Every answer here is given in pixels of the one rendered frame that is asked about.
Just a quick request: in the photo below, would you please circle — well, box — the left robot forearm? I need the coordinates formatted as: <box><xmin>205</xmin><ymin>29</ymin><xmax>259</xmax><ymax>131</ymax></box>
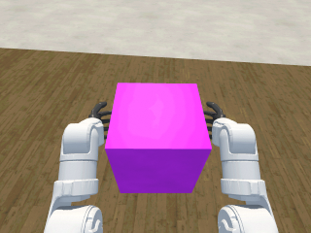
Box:
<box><xmin>44</xmin><ymin>117</ymin><xmax>105</xmax><ymax>233</ymax></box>

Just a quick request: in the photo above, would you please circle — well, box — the carton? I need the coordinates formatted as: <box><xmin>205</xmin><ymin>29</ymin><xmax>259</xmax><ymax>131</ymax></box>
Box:
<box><xmin>105</xmin><ymin>83</ymin><xmax>212</xmax><ymax>193</ymax></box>

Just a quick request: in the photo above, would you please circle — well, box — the robot left upper arm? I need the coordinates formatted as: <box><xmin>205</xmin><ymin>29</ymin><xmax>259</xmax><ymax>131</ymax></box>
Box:
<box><xmin>45</xmin><ymin>205</ymin><xmax>103</xmax><ymax>233</ymax></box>

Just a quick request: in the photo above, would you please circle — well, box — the robot left hand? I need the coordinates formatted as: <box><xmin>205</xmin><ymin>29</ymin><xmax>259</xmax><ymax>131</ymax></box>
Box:
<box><xmin>88</xmin><ymin>101</ymin><xmax>112</xmax><ymax>140</ymax></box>

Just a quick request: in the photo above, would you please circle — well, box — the robot right upper arm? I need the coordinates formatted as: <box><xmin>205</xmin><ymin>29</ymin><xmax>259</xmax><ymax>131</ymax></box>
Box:
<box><xmin>218</xmin><ymin>204</ymin><xmax>278</xmax><ymax>233</ymax></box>

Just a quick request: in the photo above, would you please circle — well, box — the robot right hand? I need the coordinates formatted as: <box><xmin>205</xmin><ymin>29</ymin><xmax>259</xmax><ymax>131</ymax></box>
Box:
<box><xmin>203</xmin><ymin>101</ymin><xmax>225</xmax><ymax>140</ymax></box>

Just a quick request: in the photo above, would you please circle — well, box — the right robot forearm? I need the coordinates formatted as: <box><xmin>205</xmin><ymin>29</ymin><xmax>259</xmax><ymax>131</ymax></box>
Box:
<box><xmin>212</xmin><ymin>117</ymin><xmax>279</xmax><ymax>233</ymax></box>

